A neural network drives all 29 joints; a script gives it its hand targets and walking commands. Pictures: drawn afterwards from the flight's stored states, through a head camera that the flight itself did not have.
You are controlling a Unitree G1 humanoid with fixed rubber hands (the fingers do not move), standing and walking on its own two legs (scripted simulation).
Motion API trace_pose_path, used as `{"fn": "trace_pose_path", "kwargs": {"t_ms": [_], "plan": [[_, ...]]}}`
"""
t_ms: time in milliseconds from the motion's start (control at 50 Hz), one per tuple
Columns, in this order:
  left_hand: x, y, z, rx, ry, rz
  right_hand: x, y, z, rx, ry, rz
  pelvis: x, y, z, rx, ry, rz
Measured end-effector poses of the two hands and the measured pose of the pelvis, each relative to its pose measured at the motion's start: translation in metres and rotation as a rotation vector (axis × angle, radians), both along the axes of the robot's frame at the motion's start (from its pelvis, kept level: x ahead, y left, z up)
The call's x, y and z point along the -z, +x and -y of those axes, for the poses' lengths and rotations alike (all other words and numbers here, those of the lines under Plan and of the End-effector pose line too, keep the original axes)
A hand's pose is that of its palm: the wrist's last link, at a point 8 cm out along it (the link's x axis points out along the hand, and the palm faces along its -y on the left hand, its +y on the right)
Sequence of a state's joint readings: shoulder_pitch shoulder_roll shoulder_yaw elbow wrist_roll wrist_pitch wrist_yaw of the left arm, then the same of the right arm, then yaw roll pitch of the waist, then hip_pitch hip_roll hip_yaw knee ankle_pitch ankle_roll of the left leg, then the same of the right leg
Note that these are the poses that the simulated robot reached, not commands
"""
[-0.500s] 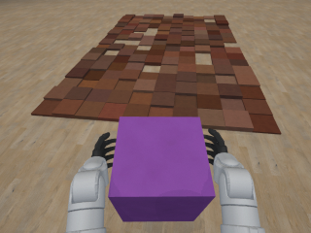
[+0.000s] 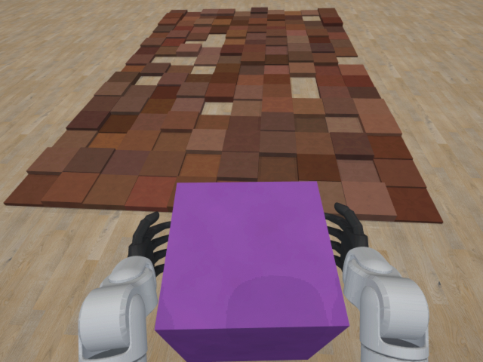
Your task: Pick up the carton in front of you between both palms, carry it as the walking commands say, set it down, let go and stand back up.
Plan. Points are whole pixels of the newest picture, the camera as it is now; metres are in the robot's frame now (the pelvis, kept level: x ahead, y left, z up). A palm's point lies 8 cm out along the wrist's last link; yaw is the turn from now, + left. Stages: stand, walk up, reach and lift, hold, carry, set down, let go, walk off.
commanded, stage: carry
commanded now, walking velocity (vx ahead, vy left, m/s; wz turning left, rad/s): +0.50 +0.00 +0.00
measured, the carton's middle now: (247, 278) +0.25 -0.01 +0.03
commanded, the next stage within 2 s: none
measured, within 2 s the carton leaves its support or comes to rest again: neither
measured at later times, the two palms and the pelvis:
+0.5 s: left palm (163, 140) +0.58 +0.16 +0.08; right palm (292, 131) +0.58 -0.14 +0.08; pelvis +0.34 +0.02 -0.01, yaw -1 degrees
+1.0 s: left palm (185, 53) +0.99 +0.13 +0.12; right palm (278, 49) +1.00 -0.17 +0.11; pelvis +0.67 -0.03 -0.02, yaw +0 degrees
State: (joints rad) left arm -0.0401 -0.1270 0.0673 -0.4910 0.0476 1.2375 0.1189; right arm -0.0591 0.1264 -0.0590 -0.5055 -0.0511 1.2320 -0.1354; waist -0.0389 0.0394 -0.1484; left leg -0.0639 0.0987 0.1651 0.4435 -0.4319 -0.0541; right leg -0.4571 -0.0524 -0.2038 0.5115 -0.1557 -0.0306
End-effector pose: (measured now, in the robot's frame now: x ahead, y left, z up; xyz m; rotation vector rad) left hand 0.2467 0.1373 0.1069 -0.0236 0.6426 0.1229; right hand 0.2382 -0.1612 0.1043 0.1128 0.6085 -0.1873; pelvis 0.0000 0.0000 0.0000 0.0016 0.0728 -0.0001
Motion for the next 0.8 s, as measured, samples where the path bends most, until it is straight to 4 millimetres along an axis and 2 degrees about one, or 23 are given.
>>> {"fn": "trace_pose_path", "kwargs": {"t_ms": [40,100,160,220,300,360,480,560,660,720,800], "plan": [[0.007,0.024,0.004,-0.018,0.002,-0.009,0.005,0.031,0.004,-0.018,0.004,-0.009,0.005,0.024,0.009,-0.019,-0.014,-0.001],[0.014,0.05,0.001,-0.068,-0.012,-0.071,0.008,0.073,0.001,-0.066,-0.007,-0.071,-0.003,0.055,0.019,-0.038,-0.004,-0.011],[0.012,0.075,-0.004,-0.113,-0.019,-0.098,0.004,0.111,-0.005,-0.112,-0.017,-0.097,-0.013,0.088,0.023,-0.037,0.011,-0.022],[0.004,0.109,-0.006,-0.131,-0.012,-0.085,-0.001,0.149,-0.008,-0.133,-0.021,-0.083,-0.021,0.125,0.024,-0.03,0.025,-0.031],[-0.007,0.169,-0.007,-0.109,-0.002,-0.032,-0.008,0.2,-0.008,-0.112,-0.017,-0.029,-0.02,0.179,0.018,-0.019,0.028,-0.024],[-0.007,0.22,-0.009,-0.078,-0.006,0.001,-0.008,0.241,-0.009,-0.08,-0.021,0.003,-0.013,0.225,0.009,-0.014,0.024,-0.017],[0.026,0.324,-0.02,-0.02,-0.03,-0.026,0.017,0.328,-0.019,-0.024,-0.047,-0.024,0.013,0.325,-0.014,0.019,0.032,0.01],[0.033,0.375,-0.022,0.013,-0.022,-0.116,0.025,0.37,-0.022,0.008,-0.038,-0.115,-0.001,0.37,-0.024,0.042,0.007,0.003],[0.023,0.434,-0.022,0.034,-0.023,-0.12,0.012,0.425,-0.022,0.028,-0.044,-0.12,-0.02,0.431,-0.027,0.034,-0.023,-0.005],[0.015,0.472,-0.023,0.019,-0.028,-0.085,0.001,0.468,-0.023,0.012,-0.053,-0.085,-0.024,0.47,-0.023,0.024,-0.031,0.0],[0.004,0.532,-0.021,-0.015,-0.027,-0.021,-0.011,0.539,-0.021,-0.025,-0.057,-0.021,-0.021,0.527,-0.014,0.019,-0.026,0.01]]}}
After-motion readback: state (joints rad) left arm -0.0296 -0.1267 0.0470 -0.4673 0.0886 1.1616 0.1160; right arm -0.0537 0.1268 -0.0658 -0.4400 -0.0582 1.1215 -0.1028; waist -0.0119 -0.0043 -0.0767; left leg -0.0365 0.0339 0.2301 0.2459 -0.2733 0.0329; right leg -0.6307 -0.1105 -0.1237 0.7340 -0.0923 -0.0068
